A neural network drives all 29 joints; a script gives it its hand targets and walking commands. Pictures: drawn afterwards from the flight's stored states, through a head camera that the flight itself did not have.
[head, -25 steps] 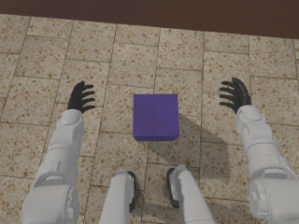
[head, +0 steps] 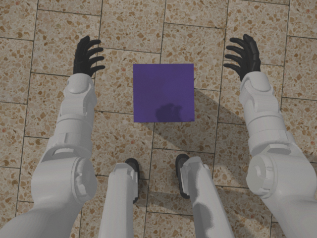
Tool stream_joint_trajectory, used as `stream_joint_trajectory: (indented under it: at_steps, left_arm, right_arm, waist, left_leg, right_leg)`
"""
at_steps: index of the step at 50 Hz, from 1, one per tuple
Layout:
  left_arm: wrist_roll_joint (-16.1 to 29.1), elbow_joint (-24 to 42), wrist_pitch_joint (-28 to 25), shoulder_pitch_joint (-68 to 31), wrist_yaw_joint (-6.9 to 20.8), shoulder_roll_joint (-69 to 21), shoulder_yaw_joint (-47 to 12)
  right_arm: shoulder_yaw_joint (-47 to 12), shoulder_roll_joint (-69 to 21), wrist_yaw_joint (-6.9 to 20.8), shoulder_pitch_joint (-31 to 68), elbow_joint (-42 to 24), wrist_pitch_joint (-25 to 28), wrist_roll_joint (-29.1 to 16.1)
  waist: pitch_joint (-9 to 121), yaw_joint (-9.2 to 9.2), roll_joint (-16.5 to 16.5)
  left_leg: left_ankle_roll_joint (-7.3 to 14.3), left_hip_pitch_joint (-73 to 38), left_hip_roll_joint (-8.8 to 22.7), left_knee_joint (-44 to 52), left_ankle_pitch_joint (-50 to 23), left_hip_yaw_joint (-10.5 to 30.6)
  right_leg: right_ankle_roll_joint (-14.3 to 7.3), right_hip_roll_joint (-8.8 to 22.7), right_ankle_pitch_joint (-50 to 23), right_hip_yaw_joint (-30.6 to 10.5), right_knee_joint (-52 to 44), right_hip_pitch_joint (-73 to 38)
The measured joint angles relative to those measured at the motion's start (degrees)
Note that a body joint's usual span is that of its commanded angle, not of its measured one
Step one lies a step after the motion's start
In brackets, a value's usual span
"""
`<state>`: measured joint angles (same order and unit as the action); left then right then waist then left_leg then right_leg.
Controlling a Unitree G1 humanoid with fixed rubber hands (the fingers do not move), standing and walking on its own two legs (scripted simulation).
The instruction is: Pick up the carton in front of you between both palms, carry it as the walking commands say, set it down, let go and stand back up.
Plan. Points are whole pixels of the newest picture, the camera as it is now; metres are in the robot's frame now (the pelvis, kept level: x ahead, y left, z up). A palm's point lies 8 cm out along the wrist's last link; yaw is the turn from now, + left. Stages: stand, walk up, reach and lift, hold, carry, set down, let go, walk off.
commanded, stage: reach and lift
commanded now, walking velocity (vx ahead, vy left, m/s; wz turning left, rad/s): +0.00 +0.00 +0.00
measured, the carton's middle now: (162, 97) +0.47 -0.04 -0.47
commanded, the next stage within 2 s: none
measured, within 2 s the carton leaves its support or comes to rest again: leaves its support in 1.44 s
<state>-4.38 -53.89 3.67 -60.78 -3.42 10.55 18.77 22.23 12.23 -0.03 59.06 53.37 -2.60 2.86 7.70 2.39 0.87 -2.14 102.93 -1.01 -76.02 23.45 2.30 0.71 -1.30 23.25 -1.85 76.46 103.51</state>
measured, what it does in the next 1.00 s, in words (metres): lowers itself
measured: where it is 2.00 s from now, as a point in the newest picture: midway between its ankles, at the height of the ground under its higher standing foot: (158, 186)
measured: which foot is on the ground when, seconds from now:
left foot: down 0.00-1.00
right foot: down 0.00-1.00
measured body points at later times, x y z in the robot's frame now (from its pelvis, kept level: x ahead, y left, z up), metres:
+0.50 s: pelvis -0.05 +0.01 -0.19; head +0.31 -0.01 +0.08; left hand +0.50 +0.15 -0.36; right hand +0.47 -0.23 -0.36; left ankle +0.07 +0.13 -0.56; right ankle +0.07 -0.12 -0.56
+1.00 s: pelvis -0.05 +0.01 -0.23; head +0.32 -0.01 +0.04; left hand +0.50 +0.14 -0.41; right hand +0.47 -0.21 -0.41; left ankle +0.07 +0.13 -0.56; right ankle +0.07 -0.12 -0.56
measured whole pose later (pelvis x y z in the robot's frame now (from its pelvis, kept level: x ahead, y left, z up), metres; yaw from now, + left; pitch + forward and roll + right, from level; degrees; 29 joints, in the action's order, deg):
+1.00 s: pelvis -0.05 +0.01 -0.23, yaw +0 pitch +39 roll +0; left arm 12.5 -63.8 0.4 -76.9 -8.0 17.4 2.7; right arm 4.9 19.7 -5.9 75.6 64.9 0.9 -14.2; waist -15.8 2.5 1.0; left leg -3.2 131.5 -2.9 -124.5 32.2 2.5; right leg 1.9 -1.6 31.4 -1.8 124.3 132.1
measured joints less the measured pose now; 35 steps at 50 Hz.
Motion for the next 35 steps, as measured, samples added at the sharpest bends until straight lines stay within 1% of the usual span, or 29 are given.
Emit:
stream_joint_trajectory:
  at_steps: [3, 7, 12, 15, 18, 21, 28, 31, 35]
  left_arm:
    - [1.6, 0.8, -0.8, 1.0, -0.7, 0.3, -1.7]
    - [5.2, 3.3, -1.0, 1.5, -1.9, 1.6, -5.8]
    - [9.5, 6.3, -0.1, 0.4, -3.4, 3.6, -9.9]
    - [11.0, 6.4, 0.8, -1.7, -4.0, 4.5, -11.0]
    - [11.8, 4.1, 1.5, -5.0, -4.4, 5.2, -11.3]
    - [12.3, 0.1, 1.7, -9.1, -4.4, 5.8, -11.5]
    - [13.9, -8.4, 0.0, -16.8, -3.9, 7.5, -12.5]
    - [15.1, -9.8, -1.0, -18.7, -3.9, 8.0, -13.6]
    - [16.1, -9.1, -2.0, -18.3, -4.3, 8.5, -15.2]
  right_arm:
    - [-1.2, 0.3, -0.4, -0.9, -0.2, 1.0, -1.4]
    - [-4.2, 1.7, -1.4, -1.3, -1.8, 1.5, -5.0]
    - [-8.0, 4.6, -2.4, -0.2, -3.7, 0.9, -9.8]
    - [-9.5, 6.1, -2.8, 1.9, -3.5, 0.2, -11.8]
    - [-10.5, 7.2, -3.0, 5.2, -1.2, -0.6, -13.0]
    - [-11.1, 7.9, -3.3, 9.2, 2.4, -0.8, -13.5]
    - [-12.8, 8.5, -4.1, 17.1, 10.3, 0.6, -13.7]
    - [-13.9, 9.0, -4.7, 18.7, 11.6, 1.5, -14.6]
    - [-15.3, 8.9, -5.4, 18.8, 11.5, 2.5, -16.3]
  waist:
    - [0.5, 0.06, 0.0]
    - [-1.4, 0.19, -0.1]
    - [-5.6, 0.17, 0.0]
    - [-8.3, 0.1, 0.0]
    - [-11.1, 0.07, 0.1]
    - [-14.0, 0.04, 0.1]
    - [-21.0, 0.01, 0.0]
    - [-24.6, 0.16, -0.1]
    - [-27.3, 0.0, -0.8]
  left_leg:
    - [-0.1, 5.7, -0.4, -6.4, 2.5, 0.3]
    - [-0.4, 12.5, -1.2, -15.2, 5.3, 0.8]
    - [-0.6, 18.9, -1.9, -25.5, 7.4, 0.9]
    - [-1.1, 21.6, -2.0, -30.5, 7.8, 0.8]
    - [-0.8, 23.6, -2.2, -34.5, 7.7, 0.6]
    - [-0.9, 25.1, -2.2, -37.6, 7.2, 0.4]
    - [-1.3, 27.9, -2.3, -43.1, 6.4, 0.3]
    - [-1.6, 28.1, -2.7, -45.2, 6.5, 0.3]
    - [-1.7, 27.4, -2.3, -47.6, 7.9, 0.5]
  right_leg:
    - [0.2, -0.1, 2.6, 0.0, 6.3, 5.6]
    - [0.6, -0.4, 5.4, -0.3, 15.0, 12.3]
    - [1.1, -0.8, 7.4, -0.4, 25.1, 18.6]
    - [1.4, -1.0, 7.6, -0.5, 30.0, 21.3]
    - [1.7, -1.2, 7.4, -0.6, 33.9, 23.3]
    - [1.9, -1.4, 6.8, -0.7, 37.0, 24.9]
    - [1.9, -1.4, 5.9, -0.7, 42.6, 28.0]
    - [1.5, -0.7, 6.3, -0.4, 44.9, 28.1]
    - [0.8, -0.2, 7.5, 0.2, 47.3, 27.5]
